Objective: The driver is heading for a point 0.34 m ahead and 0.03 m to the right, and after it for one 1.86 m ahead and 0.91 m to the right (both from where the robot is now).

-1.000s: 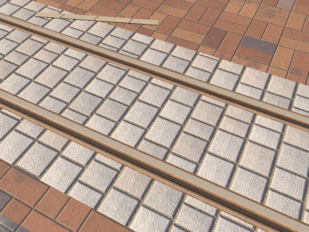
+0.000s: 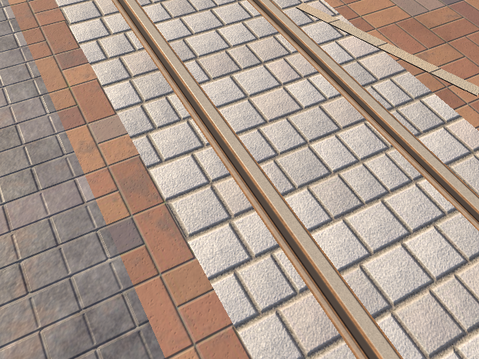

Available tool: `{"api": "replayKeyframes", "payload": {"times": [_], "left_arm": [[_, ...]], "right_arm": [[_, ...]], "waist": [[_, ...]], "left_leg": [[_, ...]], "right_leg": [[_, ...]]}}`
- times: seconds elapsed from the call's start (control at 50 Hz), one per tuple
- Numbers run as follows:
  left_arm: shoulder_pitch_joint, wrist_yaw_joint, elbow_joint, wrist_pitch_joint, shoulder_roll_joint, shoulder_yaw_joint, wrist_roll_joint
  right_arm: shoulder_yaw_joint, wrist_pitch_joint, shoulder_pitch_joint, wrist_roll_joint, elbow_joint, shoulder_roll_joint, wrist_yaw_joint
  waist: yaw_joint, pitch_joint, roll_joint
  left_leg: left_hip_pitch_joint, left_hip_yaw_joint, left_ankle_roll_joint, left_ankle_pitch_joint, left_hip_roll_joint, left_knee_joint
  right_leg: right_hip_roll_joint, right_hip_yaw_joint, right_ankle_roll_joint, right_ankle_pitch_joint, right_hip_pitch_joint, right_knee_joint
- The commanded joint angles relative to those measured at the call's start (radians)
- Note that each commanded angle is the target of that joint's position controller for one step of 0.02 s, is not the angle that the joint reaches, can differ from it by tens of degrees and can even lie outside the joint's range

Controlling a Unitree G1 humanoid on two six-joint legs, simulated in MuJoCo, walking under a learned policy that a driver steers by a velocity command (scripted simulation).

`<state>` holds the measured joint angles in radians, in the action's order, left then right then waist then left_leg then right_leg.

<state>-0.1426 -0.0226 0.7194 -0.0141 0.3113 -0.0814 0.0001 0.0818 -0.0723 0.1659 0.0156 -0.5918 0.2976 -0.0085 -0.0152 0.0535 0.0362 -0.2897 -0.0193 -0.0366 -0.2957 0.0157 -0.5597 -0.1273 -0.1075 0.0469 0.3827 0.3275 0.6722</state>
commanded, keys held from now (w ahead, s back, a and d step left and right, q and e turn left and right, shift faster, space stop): q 0.02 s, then w+q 0.30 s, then w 0.14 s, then e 0.54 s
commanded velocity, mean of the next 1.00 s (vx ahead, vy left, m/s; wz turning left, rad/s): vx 0.21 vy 0.00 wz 0.13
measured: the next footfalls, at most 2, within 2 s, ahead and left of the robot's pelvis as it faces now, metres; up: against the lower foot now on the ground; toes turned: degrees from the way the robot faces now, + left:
right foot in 0.42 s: +0.19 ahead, -0.10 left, +0.00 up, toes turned +17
left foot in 0.80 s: +0.31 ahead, +0.16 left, +0.00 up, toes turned +4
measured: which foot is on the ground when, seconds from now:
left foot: down 0.00-0.42, up 0.44-0.78, down 0.80-1.00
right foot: up 0.00-0.40, down 0.42-0.82, up 0.84-1.00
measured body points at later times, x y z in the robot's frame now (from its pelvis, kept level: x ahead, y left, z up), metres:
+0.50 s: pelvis +0.11 -0.01 +0.01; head +0.12 -0.02 +0.46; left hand +0.19 +0.29 -0.08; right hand +0.27 -0.26 -0.11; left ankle +0.00 +0.10 -0.69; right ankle +0.15 -0.12 -0.73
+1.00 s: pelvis +0.23 +0.04 +0.01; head +0.27 +0.06 +0.46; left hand +0.31 +0.35 -0.11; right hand +0.43 -0.20 -0.07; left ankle +0.27 +0.15 -0.73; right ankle +0.20 -0.10 -0.65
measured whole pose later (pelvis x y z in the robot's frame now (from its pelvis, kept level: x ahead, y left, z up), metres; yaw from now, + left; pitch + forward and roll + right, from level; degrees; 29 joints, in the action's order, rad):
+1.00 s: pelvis +0.23 +0.04 +0.01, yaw +2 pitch +1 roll +0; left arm -0.24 -0.04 0.73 -0.05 0.34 -0.09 0.02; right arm 0.05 0.02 0.09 -0.02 -0.65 0.25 0.02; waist -0.02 0.06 0.04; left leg -0.31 -0.05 -0.03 -0.15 0.00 -0.43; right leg 0.00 0.05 0.10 0.47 0.49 1.10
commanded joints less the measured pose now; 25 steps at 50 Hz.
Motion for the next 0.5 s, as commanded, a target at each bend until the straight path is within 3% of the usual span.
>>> {"api": "replayKeyframes", "payload": {"times": [0.02, 0.04, 0.06, 0.08, 0.1, 0.16, 0.24, 0.32, 0.36, 0.4, 0.42, 0.44, 0.46, 0.48, 0.5], "left_arm": [[0.096, -0.011, -0.116, 0.020, 0.103, -0.024, -0.023], [0.082, -0.008, -0.109, 0.019, 0.119, -0.031, -0.004], [0.057, -0.006, -0.089, 0.022, 0.121, -0.038, -0.002], [0.061, -0.004, -0.086, 0.025, 0.132, -0.043, -0.004], [0.065, 0.002, -0.085, 0.032, 0.127, -0.043, -0.005], [0.076, 0.017, -0.081, 0.064, 0.105, -0.036, 0.003], [0.119, 0.033, -0.082, 0.094, 0.072, -0.021, 0.007], [0.127, 0.047, -0.090, 0.114, 0.086, -0.020, 0.023], [0.081, 0.051, -0.077, 0.125, 0.094, -0.022, 0.028], [-0.002, 0.048, -0.050, 0.135, 0.086, -0.024, 0.018], [-0.085, 0.041, -0.034, 0.139, 0.104, -0.030, 0.009], [-0.186, 0.033, -0.019, 0.140, 0.164, -0.037, -0.012], [-0.265, 0.047, 0.020, 0.134, 0.254, -0.064, -0.021], [-0.212, 0.052, 0.009, 0.135, 0.177, -0.042, -0.001], [-0.172, 0.048, 0.002, 0.131, 0.123, -0.024, 0.004]], "right_arm": [[0.066, 0.047, 0.123, -0.045, 0.063, 0.238, 0.005], [0.054, 0.062, 0.105, -0.034, 0.043, 0.208, 0.009], [0.049, 0.068, 0.079, -0.007, 0.035, 0.180, 0.015], [0.037, 0.070, 0.062, 0.010, 0.034, 0.154, 0.020], [0.028, 0.071, 0.056, 0.006, 0.036, 0.146, 0.025], [0.026, 0.084, 0.073, -0.011, 0.035, 0.149, 0.035], [0.037, 0.095, 0.107, 0.001, 0.012, 0.184, 0.038], [0.039, 0.094, 0.128, 0.010, 0.000, 0.195, 0.027], [0.030, 0.093, 0.126, 0.007, -0.007, 0.174, 0.022], [0.012, 0.092, 0.126, 0.002, -0.013, 0.122, 0.021], [-0.004, 0.095, 0.125, -0.003, -0.013, 0.073, 0.021], [-0.027, 0.102, 0.126, -0.008, 0.004, 0.000, 0.021], [-0.016, 0.116, 0.129, 0.024, 0.049, 0.049, 0.030], [0.006, 0.123, 0.122, 0.024, 0.025, 0.131, 0.035], [0.010, 0.125, 0.092, 0.008, 0.012, 0.142, 0.032]], "waist": [[0.099, -0.188, -0.246], [0.068, -0.167, -0.208], [0.047, -0.145, -0.162], [0.046, -0.111, -0.172], [0.040, -0.087, -0.195], [0.040, -0.073, -0.189], [0.061, -0.055, -0.193], [0.065, -0.042, -0.189], [0.044, -0.049, -0.190], [-0.005, -0.064, -0.168], [-0.043, -0.094, -0.136], [-0.065, -0.140, 0.044], [-0.054, -0.120, 0.254], [-0.042, -0.016, 0.156], [-0.027, 0.036, 0.112]], "left_leg": [[0.282, 0.530, -0.334, 0.596, -0.393, 0.219], [0.263, 0.450, -0.281, 0.366, -0.328, 0.240], [0.250, 0.416, -0.221, 0.074, -0.266, 0.266], [0.231, 0.425, -0.200, -0.111, -0.245, 0.304], [0.194, 0.430, -0.194, -0.188, -0.222, 0.334], [0.189, 0.419, -0.189, -0.167, -0.197, 0.367], [0.146, 0.406, -0.186, -0.112, -0.176, 0.343], [0.070, 0.481, -0.190, -0.170, -0.176, 0.313], [0.050, 0.499, -0.176, -0.178, -0.177, 0.285], [-0.010, 0.473, -0.136, -0.185, -0.124, 0.207], [-0.084, 0.427, -0.098, -0.197, -0.081, 0.093], [-0.242, 0.279, -0.033, -0.235, 0.031, -0.203], [-0.470, 0.199, -0.007, -0.320, 0.077, -0.446], [-0.539, 0.229, 0.002, -0.269, 0.027, -0.549], [-0.543, 0.209, 0.009, -0.182, -0.002, -0.572]], "right_leg": [[0.097, 0.147, 0.030, 0.299, 0.358, 0.482], [0.079, 0.171, 0.010, 0.204, 0.369, 0.502], [0.061, 0.177, -0.002, 0.105, 0.386, 0.457], [0.056, 0.177, -0.004, 0.030, 0.406, 0.414], [0.067, 0.169, -0.002, -0.033, 0.389, 0.398], [0.096, 0.160, 0.002, -0.139, 0.352, 0.246], [0.129, 0.165, 0.010, -0.179, 0.245, 0.010], [0.150, 0.172, -0.002, -0.141, 0.117, -0.104], [0.142, 0.162, -0.022, -0.173, 0.028, -0.151], [0.138, 0.140, -0.049, -0.214, -0.140, -0.235], [0.072, 0.201, -0.078, -0.173, -0.269, -0.254], [-0.103, 0.452, -0.154, 0.016, -0.428, -0.347], [-0.260, 0.848, -0.293, 0.315, -0.464, -0.465], [-0.258, 0.846, -0.316, 0.317, -0.399, -0.482], [-0.202, 0.713, -0.291, 0.151, -0.356, -0.460]]}}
